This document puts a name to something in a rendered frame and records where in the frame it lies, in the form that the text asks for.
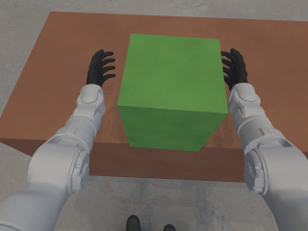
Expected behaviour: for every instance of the robot left foot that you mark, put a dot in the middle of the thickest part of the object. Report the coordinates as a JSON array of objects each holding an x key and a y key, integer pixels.
[{"x": 133, "y": 224}]

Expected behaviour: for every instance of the left robot forearm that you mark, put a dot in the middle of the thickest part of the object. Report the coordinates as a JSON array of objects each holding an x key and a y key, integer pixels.
[{"x": 83, "y": 125}]

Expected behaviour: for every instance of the left robot upper arm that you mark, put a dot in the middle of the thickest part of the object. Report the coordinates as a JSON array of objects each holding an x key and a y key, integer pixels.
[{"x": 56, "y": 172}]

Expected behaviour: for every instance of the right robot upper arm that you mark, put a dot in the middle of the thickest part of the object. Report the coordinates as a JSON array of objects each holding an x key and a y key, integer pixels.
[{"x": 280, "y": 176}]

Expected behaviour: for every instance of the pedestal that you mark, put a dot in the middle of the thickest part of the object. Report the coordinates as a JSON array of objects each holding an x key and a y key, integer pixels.
[{"x": 275, "y": 54}]

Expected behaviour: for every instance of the robot right hand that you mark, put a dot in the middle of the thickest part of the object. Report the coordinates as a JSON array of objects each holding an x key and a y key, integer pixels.
[{"x": 237, "y": 69}]

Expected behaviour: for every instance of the robot left hand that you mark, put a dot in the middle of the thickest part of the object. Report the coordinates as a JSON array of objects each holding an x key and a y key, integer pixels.
[{"x": 96, "y": 69}]

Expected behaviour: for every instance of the right robot forearm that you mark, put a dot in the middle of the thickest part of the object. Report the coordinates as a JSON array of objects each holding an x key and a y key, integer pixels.
[{"x": 250, "y": 121}]

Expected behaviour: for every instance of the carton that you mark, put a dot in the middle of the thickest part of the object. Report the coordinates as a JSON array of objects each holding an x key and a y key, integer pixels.
[{"x": 172, "y": 93}]

